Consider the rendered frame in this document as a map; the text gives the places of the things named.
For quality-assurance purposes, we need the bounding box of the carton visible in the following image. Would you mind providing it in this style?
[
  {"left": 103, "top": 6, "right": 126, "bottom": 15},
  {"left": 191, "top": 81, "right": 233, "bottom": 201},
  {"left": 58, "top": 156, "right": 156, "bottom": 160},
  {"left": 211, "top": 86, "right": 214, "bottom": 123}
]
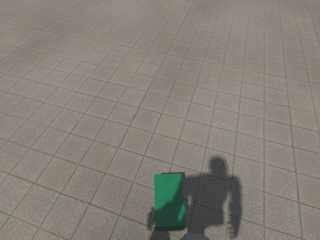
[{"left": 154, "top": 173, "right": 187, "bottom": 231}]

